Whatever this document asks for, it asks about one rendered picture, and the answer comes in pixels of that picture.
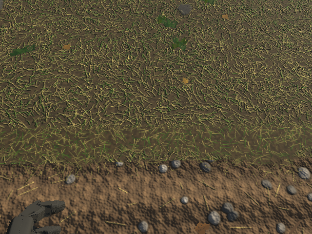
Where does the left robot hand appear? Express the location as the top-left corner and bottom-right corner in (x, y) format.
(6, 200), (75, 234)

